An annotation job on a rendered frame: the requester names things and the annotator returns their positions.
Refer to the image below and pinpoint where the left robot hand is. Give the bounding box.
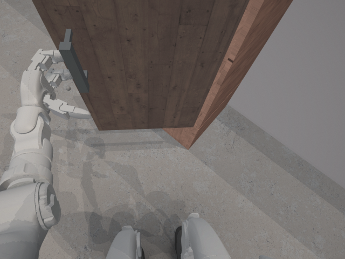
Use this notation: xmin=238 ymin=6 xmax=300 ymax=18
xmin=20 ymin=49 xmax=91 ymax=120

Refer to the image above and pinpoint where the left robot upper arm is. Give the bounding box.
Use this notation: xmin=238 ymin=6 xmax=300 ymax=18
xmin=0 ymin=182 xmax=61 ymax=259

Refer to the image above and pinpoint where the right robot thigh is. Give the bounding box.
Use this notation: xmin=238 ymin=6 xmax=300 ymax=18
xmin=182 ymin=218 xmax=231 ymax=259

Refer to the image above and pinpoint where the handle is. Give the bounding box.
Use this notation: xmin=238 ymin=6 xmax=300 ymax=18
xmin=59 ymin=29 xmax=89 ymax=93

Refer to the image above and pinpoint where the robot left forearm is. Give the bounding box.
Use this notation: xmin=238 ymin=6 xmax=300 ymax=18
xmin=0 ymin=106 xmax=53 ymax=192

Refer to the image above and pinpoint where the left robot thigh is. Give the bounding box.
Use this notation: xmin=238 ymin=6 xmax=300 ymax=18
xmin=106 ymin=230 xmax=142 ymax=259

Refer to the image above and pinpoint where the robot thigh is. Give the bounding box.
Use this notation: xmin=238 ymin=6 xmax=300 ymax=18
xmin=106 ymin=230 xmax=142 ymax=259
xmin=182 ymin=218 xmax=231 ymax=259

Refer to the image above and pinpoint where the cupboard door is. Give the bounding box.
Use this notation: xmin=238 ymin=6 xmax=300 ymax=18
xmin=32 ymin=0 xmax=250 ymax=131

